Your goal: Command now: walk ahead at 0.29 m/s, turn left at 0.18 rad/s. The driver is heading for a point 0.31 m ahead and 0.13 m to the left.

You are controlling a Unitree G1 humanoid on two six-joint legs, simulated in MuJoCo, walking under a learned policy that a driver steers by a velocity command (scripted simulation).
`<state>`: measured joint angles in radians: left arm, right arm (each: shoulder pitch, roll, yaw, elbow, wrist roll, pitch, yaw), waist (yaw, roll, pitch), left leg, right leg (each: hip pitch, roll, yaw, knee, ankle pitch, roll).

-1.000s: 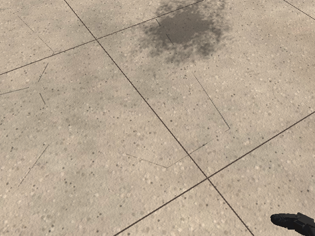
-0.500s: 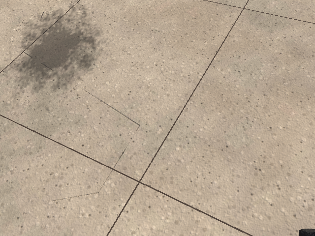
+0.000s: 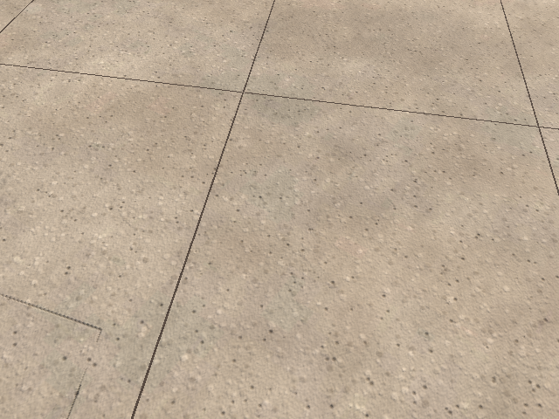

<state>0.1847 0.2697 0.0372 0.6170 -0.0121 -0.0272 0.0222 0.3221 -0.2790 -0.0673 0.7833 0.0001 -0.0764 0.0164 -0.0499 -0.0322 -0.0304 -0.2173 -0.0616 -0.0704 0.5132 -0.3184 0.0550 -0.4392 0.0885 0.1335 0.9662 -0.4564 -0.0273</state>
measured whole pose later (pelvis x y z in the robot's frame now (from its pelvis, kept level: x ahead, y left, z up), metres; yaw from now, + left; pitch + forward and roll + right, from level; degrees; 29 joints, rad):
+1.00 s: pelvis +0.15 +0.04 +0.00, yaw +32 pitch +0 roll +0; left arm 0.18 0.29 0.04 0.79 0.00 0.03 0.01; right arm 0.11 -0.25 -0.02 0.64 -0.01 0.02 0.00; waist 0.01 -0.02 0.05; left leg -0.28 -0.04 -0.01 0.52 -0.24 0.03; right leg -0.28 -0.05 0.01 0.59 -0.29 0.07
